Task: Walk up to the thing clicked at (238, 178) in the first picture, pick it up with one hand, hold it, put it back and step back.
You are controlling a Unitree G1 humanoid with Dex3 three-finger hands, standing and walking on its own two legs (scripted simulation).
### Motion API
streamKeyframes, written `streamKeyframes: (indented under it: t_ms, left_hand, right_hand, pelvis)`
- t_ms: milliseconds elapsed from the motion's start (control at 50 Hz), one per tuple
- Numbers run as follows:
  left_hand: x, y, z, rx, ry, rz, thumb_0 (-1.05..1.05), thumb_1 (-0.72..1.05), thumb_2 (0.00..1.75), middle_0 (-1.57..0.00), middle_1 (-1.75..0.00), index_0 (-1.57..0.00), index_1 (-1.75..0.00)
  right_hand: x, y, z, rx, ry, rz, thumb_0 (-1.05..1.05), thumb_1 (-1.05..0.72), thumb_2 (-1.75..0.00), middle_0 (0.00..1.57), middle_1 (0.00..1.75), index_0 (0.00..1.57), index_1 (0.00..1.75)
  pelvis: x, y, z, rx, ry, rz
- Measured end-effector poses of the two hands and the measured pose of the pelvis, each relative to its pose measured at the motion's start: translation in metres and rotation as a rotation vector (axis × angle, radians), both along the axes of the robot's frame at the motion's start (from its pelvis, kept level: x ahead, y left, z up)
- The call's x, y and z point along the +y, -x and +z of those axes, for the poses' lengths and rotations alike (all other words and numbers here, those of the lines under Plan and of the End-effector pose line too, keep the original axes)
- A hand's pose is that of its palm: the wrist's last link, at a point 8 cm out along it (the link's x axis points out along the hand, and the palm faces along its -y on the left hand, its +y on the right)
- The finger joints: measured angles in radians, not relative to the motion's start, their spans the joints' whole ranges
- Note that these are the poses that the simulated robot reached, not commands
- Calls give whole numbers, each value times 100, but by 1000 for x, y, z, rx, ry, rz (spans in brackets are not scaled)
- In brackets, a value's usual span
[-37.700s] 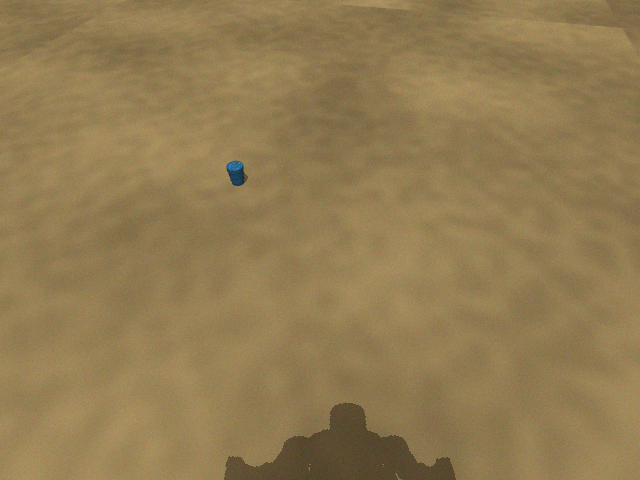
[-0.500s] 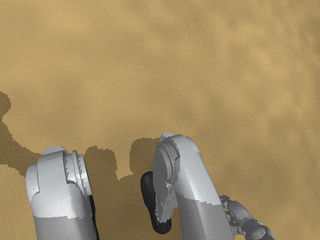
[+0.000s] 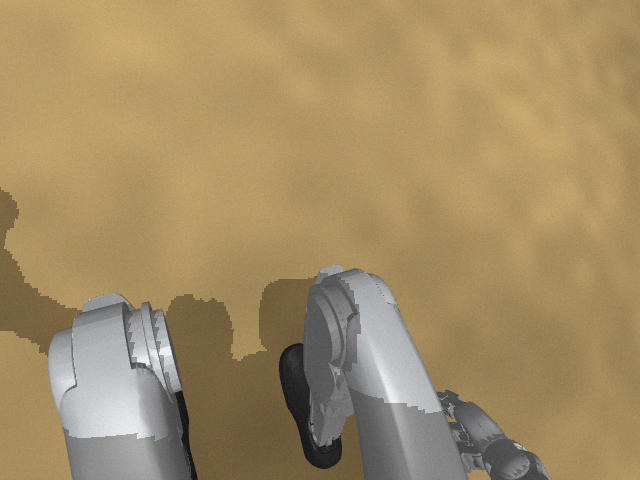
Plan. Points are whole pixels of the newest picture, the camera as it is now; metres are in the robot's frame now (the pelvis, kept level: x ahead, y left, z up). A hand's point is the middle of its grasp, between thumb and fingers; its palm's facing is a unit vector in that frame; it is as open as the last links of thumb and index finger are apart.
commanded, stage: rise first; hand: left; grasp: from above
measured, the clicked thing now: out of the picture +0.43 +0.42 -0.26
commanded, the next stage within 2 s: approach in 1.56 s
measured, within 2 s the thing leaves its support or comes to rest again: neither
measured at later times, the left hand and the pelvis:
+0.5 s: hand out of the picture +0.39 +0.47 -0.15, palm faces -0.41 -0.19 -0.89, open 14.2 cm; pelvis +0.00 +0.00 +0.00, yaw +0 degrees
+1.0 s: hand out of the picture +0.39 +0.47 -0.15, palm faces -0.42 -0.19 -0.89, open 14.1 cm; pelvis +0.00 +0.00 +0.00, yaw +0 degrees
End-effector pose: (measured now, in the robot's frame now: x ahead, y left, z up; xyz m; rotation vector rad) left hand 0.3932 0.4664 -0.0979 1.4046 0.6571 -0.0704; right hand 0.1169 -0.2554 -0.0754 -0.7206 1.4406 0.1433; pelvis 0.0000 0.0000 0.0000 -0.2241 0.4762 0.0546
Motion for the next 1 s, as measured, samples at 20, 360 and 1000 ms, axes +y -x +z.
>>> streamKeyframes:
  t_ms: [20, 360, 1000]
  left_hand:
    - [0, 0, 0, -1, 2, -1, 0, -55, 102, -11, -98, -9, -99]
    - [7, 1, -1, 1, -6, -9, 0, -53, 101, -13, -96, -11, -97]
    - [4, 1, 8, -3, -1, -5, 0, -53, 100, -14, -94, -12, -95]
  right_hand:
    - [0, 0, 0, -1, 1, 2, 0, -90, -90, 21, 30, 21, 30]
    - [3, 2, 3, 10, 14, 9, 0, -90, -90, 21, 30, 21, 30]
    - [2, 2, 1, 0, 2, -2, 0, -90, -90, 21, 30, 21, 30]
  pelvis:
    - [0, 0, 0, -1, 0, 0]
    - [2, 0, -1, -3, 8, 0]
    - [1, 2, 1, 0, 0, 3]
